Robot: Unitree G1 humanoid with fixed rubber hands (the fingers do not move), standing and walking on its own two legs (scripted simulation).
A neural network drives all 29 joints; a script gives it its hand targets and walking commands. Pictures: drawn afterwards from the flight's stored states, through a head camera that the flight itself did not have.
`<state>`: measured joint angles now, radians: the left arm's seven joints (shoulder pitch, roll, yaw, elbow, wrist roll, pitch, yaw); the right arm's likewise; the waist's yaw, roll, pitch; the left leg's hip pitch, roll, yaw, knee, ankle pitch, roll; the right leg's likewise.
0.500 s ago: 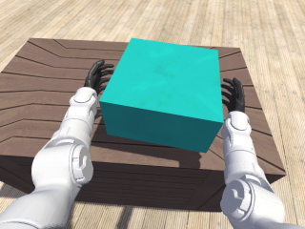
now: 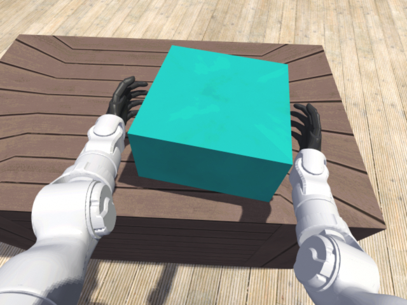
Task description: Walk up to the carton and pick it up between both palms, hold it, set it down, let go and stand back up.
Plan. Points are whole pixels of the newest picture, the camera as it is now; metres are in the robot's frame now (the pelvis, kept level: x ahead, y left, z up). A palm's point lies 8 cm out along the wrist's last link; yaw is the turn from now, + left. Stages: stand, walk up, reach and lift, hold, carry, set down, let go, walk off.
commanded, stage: set down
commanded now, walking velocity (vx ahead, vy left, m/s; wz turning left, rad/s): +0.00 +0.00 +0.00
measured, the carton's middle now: (216, 117) +0.51 -0.06 +0.01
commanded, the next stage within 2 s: none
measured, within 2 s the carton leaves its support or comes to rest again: rests again in 1.24 s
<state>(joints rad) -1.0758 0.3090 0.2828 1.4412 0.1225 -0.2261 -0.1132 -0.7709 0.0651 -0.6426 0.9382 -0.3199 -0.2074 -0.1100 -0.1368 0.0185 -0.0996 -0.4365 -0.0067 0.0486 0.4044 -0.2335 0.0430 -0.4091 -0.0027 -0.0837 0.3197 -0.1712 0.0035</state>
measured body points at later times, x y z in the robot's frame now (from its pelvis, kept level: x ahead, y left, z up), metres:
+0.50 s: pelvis -0.02 +0.00 -0.01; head +0.09 +0.02 +0.43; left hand +0.50 +0.15 +0.06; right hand +0.40 -0.23 +0.04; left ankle -0.04 +0.08 -0.74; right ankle -0.03 -0.12 -0.74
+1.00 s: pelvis -0.02 +0.00 -0.01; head +0.10 +0.02 +0.42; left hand +0.50 +0.15 +0.05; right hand +0.40 -0.23 +0.04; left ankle -0.04 +0.08 -0.74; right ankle -0.03 -0.12 -0.74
